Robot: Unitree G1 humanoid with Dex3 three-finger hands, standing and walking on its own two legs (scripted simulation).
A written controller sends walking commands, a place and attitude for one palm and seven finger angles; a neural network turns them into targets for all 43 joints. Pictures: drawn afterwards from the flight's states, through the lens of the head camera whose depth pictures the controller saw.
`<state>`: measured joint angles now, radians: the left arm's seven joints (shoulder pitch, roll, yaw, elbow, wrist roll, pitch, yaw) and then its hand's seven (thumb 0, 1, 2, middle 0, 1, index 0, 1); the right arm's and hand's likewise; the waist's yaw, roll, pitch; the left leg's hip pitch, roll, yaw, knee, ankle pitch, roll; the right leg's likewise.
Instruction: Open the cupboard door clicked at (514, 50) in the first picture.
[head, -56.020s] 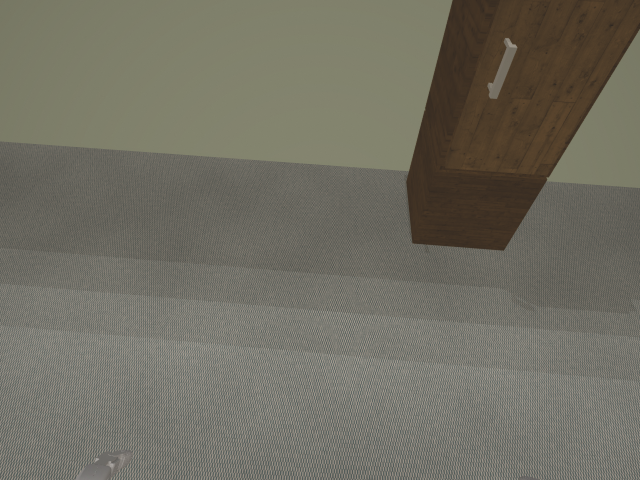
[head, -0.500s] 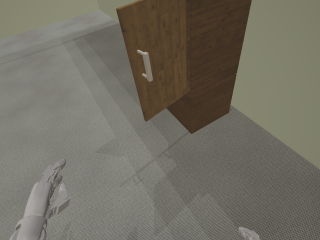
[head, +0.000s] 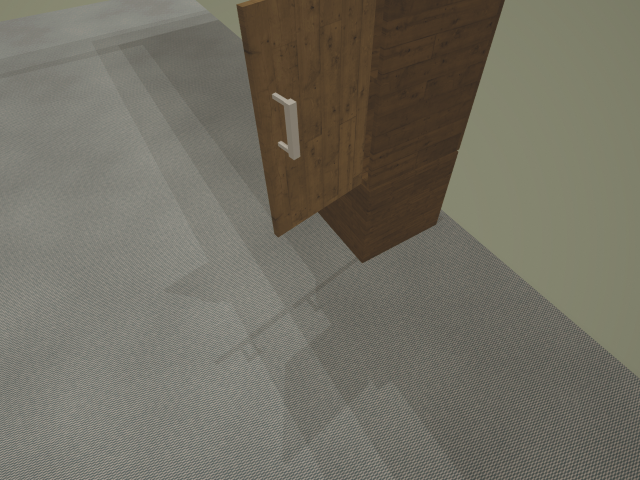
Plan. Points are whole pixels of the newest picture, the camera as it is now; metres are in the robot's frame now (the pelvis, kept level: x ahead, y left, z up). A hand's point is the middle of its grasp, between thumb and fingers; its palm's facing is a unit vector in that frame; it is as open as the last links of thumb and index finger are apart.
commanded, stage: let the arm hang, fingers relaxed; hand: left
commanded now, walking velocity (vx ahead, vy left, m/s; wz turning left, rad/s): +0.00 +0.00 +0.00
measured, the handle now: (286, 126) +0.78 +0.13 +0.00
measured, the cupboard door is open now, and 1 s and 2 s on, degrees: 100 100 100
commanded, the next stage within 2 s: look to check the result in 0.48 s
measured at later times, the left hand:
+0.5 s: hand out of the picture +0.02 +0.16 -0.17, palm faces +0.00 -0.98 -0.21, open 7.3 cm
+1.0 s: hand out of the picture +0.04 +0.17 -0.17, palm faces -0.01 -0.97 -0.25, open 7.3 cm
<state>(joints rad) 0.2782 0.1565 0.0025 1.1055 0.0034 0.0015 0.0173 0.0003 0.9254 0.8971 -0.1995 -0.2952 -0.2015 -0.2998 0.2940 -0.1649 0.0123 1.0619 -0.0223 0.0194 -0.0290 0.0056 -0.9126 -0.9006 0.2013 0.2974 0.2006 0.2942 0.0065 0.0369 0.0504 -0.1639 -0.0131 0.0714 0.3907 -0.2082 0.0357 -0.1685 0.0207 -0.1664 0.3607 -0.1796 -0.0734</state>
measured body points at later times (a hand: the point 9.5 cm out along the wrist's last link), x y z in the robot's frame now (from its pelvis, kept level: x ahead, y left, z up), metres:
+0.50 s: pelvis +0.01 +0.00 +0.00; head +0.02 -0.02 +0.45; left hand +0.02 +0.22 -0.15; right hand -0.03 -0.21 -0.17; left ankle +0.00 +0.09 -0.74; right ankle +0.02 -0.07 -0.74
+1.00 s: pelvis +0.02 -0.02 +0.00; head +0.04 -0.04 +0.45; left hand +0.04 +0.22 -0.15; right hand +0.01 -0.24 -0.17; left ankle +0.00 +0.09 -0.74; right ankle +0.02 -0.07 -0.74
